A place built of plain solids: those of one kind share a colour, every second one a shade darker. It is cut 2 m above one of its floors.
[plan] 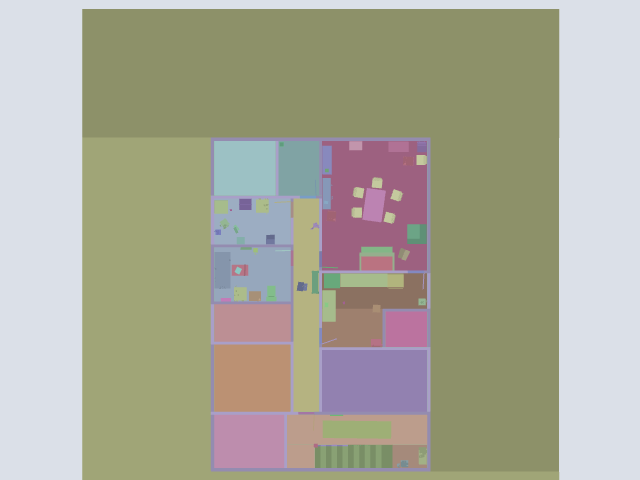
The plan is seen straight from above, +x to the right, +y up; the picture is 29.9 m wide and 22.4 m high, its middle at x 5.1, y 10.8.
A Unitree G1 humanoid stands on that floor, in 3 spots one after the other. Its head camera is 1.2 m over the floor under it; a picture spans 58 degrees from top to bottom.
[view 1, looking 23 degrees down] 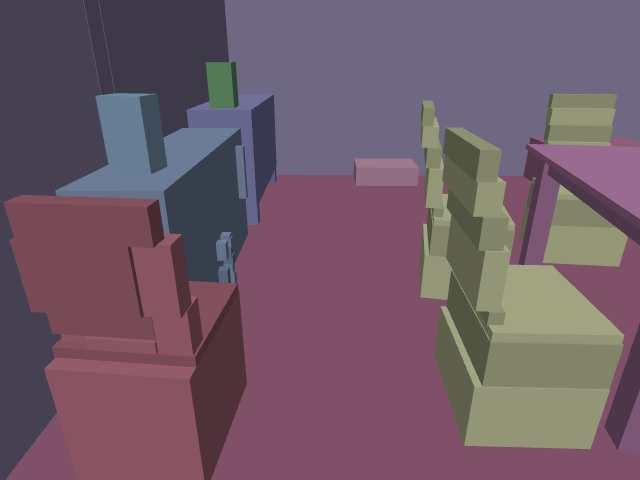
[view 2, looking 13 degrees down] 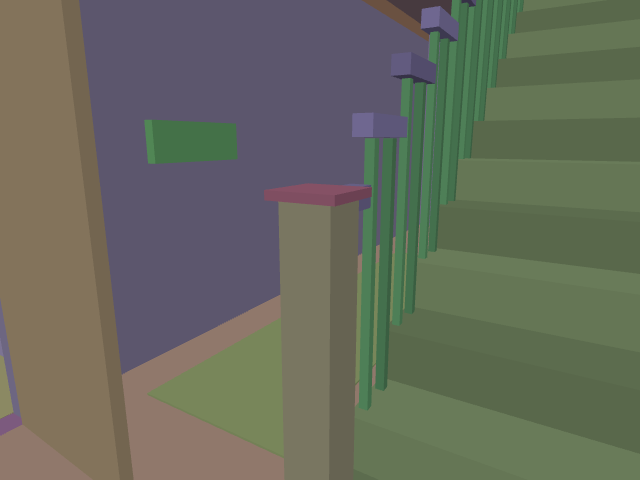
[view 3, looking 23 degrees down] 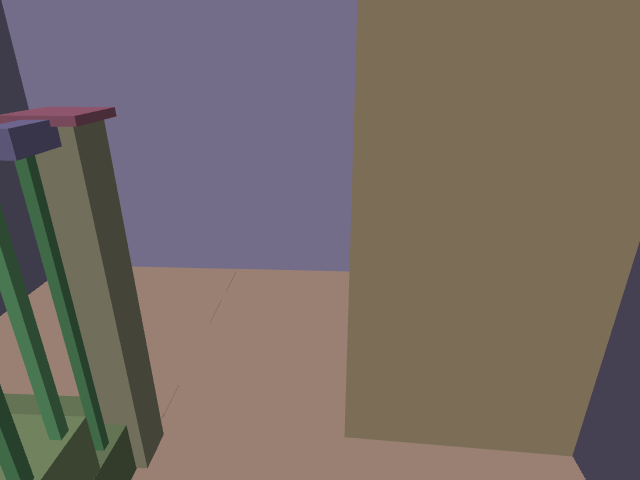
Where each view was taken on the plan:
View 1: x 6.17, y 10.78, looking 91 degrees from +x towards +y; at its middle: floor_stube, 3.07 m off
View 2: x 4.06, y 0.70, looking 31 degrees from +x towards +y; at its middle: stair_newel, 0.93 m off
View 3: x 5.92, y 1.88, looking -177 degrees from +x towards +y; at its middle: wall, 2.57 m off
